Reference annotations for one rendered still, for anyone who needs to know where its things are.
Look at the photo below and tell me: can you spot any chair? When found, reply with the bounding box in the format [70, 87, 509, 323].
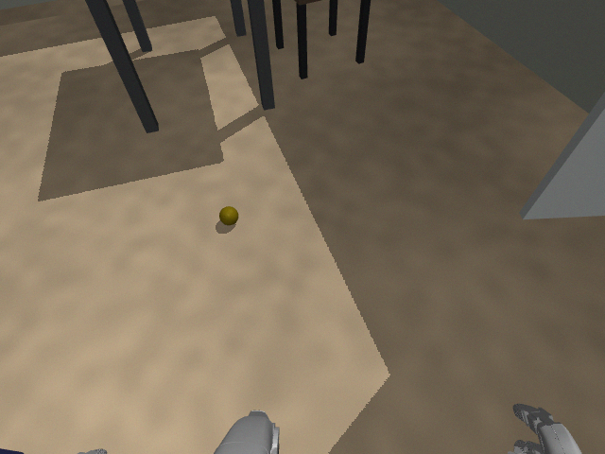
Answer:
[272, 0, 371, 79]

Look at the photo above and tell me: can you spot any right robot hand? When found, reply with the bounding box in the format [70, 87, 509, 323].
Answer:
[508, 404, 582, 454]

